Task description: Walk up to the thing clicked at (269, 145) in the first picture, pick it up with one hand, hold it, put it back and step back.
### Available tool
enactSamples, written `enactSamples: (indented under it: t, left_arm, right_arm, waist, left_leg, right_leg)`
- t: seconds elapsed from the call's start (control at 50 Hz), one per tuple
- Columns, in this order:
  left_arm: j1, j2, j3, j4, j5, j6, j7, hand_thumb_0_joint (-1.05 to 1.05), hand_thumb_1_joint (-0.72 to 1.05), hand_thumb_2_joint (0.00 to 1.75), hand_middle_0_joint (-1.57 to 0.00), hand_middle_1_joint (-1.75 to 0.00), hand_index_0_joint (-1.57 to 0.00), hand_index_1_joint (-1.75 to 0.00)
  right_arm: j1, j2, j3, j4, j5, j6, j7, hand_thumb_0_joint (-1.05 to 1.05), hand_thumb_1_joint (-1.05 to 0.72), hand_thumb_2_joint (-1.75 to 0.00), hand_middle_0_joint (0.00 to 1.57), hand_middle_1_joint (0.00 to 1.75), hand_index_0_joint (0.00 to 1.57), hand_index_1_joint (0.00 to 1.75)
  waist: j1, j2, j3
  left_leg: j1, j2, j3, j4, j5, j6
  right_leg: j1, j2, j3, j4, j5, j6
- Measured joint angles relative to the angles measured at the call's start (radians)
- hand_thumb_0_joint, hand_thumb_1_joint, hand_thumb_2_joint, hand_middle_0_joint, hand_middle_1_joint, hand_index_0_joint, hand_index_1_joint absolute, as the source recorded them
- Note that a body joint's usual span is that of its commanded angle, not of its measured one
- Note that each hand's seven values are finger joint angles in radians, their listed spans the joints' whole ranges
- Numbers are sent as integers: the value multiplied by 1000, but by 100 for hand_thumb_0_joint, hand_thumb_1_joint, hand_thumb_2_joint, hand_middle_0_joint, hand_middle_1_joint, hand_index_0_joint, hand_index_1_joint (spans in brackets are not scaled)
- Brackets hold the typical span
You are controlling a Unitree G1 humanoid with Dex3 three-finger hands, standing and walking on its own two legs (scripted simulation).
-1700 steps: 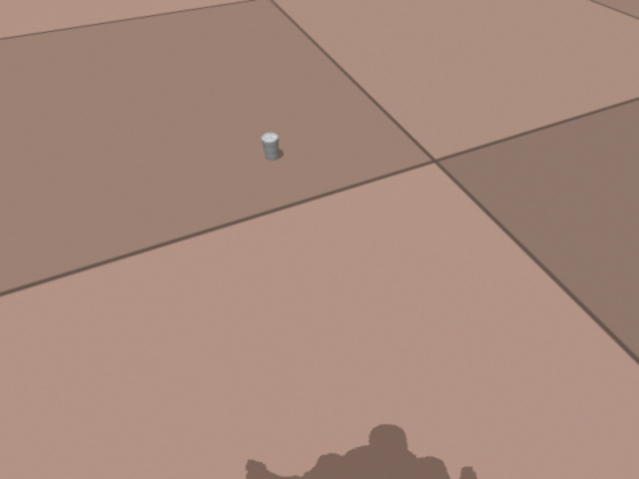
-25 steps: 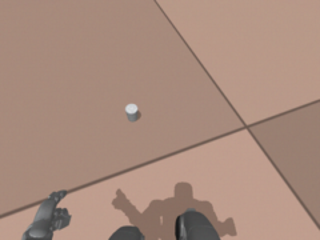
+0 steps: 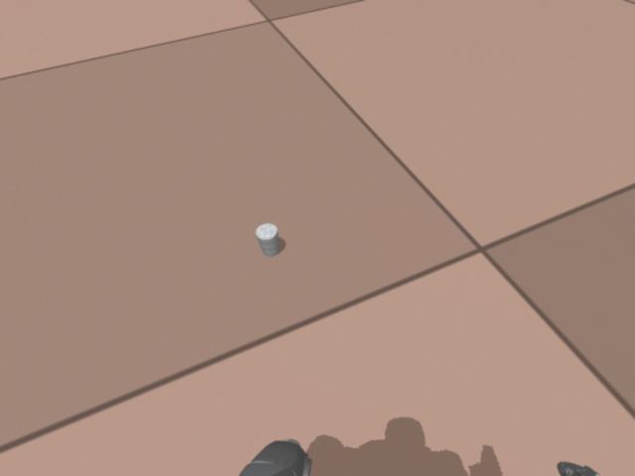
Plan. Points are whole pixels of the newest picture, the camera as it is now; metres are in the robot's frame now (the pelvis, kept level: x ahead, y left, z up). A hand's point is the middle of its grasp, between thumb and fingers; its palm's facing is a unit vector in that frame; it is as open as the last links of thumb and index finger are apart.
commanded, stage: step back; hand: left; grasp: from above
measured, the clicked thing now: (268, 241) +1.01 +0.34 -0.70
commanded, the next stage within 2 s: stand in 1.00 s
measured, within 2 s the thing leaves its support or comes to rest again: neither
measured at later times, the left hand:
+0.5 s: hand out of the picture +0.06 +0.26 -0.14, palm faces +0.08 -0.92 -0.39, open 7.4 cm
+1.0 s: hand out of the picture +0.10 +0.28 -0.15, palm faces +0.13 -0.92 -0.36, open 7.4 cm
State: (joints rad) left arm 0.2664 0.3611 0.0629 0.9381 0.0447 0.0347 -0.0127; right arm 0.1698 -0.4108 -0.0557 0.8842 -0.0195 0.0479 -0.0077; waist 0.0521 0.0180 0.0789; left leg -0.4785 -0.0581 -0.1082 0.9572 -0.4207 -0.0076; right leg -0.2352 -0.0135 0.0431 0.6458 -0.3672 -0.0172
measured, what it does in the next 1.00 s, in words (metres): steps on the spot: left foot, then right foot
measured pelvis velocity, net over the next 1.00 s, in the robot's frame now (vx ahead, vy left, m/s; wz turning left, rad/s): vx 0.04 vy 0.01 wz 0.11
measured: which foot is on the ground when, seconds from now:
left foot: up 0.00-0.16, down 0.18-0.50, up 0.52-0.72, down 0.74-1.00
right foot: down 0.00-0.20, up 0.22-0.44, down 0.46-1.00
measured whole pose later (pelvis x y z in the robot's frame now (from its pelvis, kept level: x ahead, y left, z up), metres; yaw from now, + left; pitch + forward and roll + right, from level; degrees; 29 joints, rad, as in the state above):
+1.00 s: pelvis +0.04 +0.01 +0.01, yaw +7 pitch -2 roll +0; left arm 0.10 0.38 0.03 1.05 0.00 -0.02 0.00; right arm 0.10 -0.33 -0.02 1.07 -0.02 -0.01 0.00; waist 0.02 -0.01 0.07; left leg -0.21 0.01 -0.01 0.55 -0.30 -0.01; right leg -0.21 -0.05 -0.04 0.54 -0.29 0.03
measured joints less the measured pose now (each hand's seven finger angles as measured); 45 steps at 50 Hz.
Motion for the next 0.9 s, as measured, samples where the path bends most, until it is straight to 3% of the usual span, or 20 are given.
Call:
enactSamples:
  t: [0.08, 0.16, 0.2, 0.22, 0.28, 0.34, 0.42, 0.46, 0.48, 0.5, 0.54, 0.6, 0.72, 0.78, 0.82, 0.9]
  left_arm:
    - [-7, -1, 8, -11, 3, -21, 0, 0, 90, 89, -21, -30, -20, -30]
    - [-32, 23, 14, -32, 4, -30, -6, 0, 90, 89, -21, -30, -20, -30]
    - [-48, 44, 15, -33, 0, -23, -5, 0, 90, 89, -20, -30, -20, -30]
    - [-45, 51, 16, -31, -4, -19, -3, 0, 90, 89, -20, -30, -20, -30]
    - [-40, 44, 8, 2, -13, -5, -6, 0, 90, 89, -20, -30, -20, -30]
    - [-43, 49, 7, 8, -20, -13, -15, 0, 90, 89, -20, -30, -20, -30]
    - [-56, 51, 9, 14, -23, -28, -21, 0, 90, 89, -20, -30, -20, -30]
    - [-62, 46, 8, 18, -24, -41, -17, 0, 90, 89, -20, -30, -20, -30]
    - [-68, 38, 8, 23, -23, -49, -11, 0, 90, 89, -20, -30, -20, -30]
    - [-74, 27, 8, 29, -19, -57, -6, 0, 90, 89, -20, -30, -20, -30]
    - [-81, 8, 1, 32, -12, -63, -1, 0, 90, 89, -20, -30, -20, -30]
    - [-93, -15, -11, 35, -10, -62, -3, 0, 90, 89, -20, -30, -20, -30]
    - [-116, -27, -23, 44, -18, -71, -1, 0, 90, 89, -21, -30, -20, -30]
    - [-132, -8, -23, 52, -29, -60, 5, 0, 90, 89, -21, -30, -20, -30]
    - [-136, 3, -24, 61, -40, -51, 10, 0, 90, 89, -20, -30, -20, -30]
    - [-147, 13, -28, 93, -44, -51, 14, 0, 90, 89, -20, -30, -20, -30]
  right_arm:
    - [69, -8, 1, 43, -3, -12, 3, 1, -90, -90, 21, 30, 20, 30]
    - [115, 10, 4, 92, -12, -27, 16, 1, -90, -90, 21, 30, 20, 30]
    - [110, 37, 1, 114, -16, -41, 17, 1, -90, -90, 21, 30, 20, 30]
    - [108, 51, 1, 117, -21, -50, 17, 1, -90, -90, 21, 30, 20, 30]
    - [125, 59, 1, 101, -24, -73, 24, 1, -90, -90, 21, 30, 20, 30]
    - [126, 63, 4, 91, -25, -82, 22, 1, -90, -90, 21, 30, 20, 30]
    - [116, 52, 2, 79, -24, -87, 22, 1, -90, -90, 21, 30, 20, 30]
    - [107, 38, 2, 77, -19, -75, 20, 1, -90, -90, 21, 30, 20, 30]
    - [99, 29, 2, 78, -14, -66, 17, 1, -90, -90, 21, 30, 20, 30]
    - [90, 21, 2, 80, -8, -57, 12, 1, -90, -90, 21, 30, 20, 30]
    - [79, 20, 3, 87, -3, -42, 0, 1, -90, -90, 21, 30, 20, 30]
    - [66, 17, 6, 96, 0, -42, 1, 1, -90, -90, 20, 30, 20, 30]
    - [41, 12, 10, 119, -2, -50, 5, 1, -90, -90, 20, 30, 20, 30]
    - [20, 33, 10, 139, -9, -59, 3, 1, -90, -90, 20, 30, 20, 30]
    - [9, 52, 15, 147, -11, -60, 4, 1, -90, -90, 20, 30, 20, 30]
    - [-24, 71, 29, 169, -6, -52, 12, 1, -90, -90, 21, 30, 20, 30]
  waist:
    - [-12, 24, -20]
    - [-21, 14, -23]
    - [-16, -39, 2]
    - [-10, -67, 8]
    - [-42, -59, -20]
    - [-51, -60, -21]
    - [-62, -59, -11]
    - [-61, -46, -9]
    - [-59, -29, -4]
    - [-59, -5, 0]
    - [-54, 9, -7]
    - [-36, 6, -12]
    - [-24, 18, -7]
    - [-27, -13, 11]
    - [-23, -35, 11]
    - [-27, -23, 0]
  left_leg:
    - [66, 8, 0, -22, 13, -10]
    - [194, 44, 58, -265, -40, -11]
    - [245, 14, 84, -365, 100, 3]
    - [263, -1, 103, -386, 120, 9]
    - [263, 13, 89, -396, 115, 35]
    - [286, 32, 83, -439, 133, 31]
    - [294, 52, 76, -436, 126, 4]
    - [281, 67, 71, -389, 94, -11]
    - [270, 82, 65, -349, 69, -19]
    - [253, 96, 45, -301, 46, -8]
    - [206, 76, 7, -199, -44, 4]
    - [163, 48, 23, -118, -93, 12]
    - [174, 68, 54, -247, -20, 10]
    - [221, 56, 82, -366, 137, -6]
    - [232, 48, 98, -374, 129, -8]
    - [237, 76, 93, -364, 103, -7]
  right_leg:
    - [-11, -8, -39, -26, 26, 8]
    - [-28, -25, -86, 1, 13, 8]
    - [-35, -61, -70, 41, -4, 14]
    - [-43, -72, -44, 68, -17, 2]
    - [-97, -29, -33, 197, -117, -9]
    - [-132, -19, -32, 234, -104, -11]
    - [-123, -27, -43, 113, -71, -3]
    - [-80, -19, -54, -19, 15, -2]
    - [-65, -6, -63, -54, 112, 2]
    - [-60, 11, -78, -51, 133, 4]
    - [-63, 14, -92, -30, 106, -2]
    - [-54, -6, -89, -32, 87, -8]
    - [-44, -27, -101, -32, 68, 10]
    - [-48, -54, -94, 10, 37, 26]
    - [-46, -62, -77, 8, 34, 33]
    - [-6, -33, -86, -59, 59, 39]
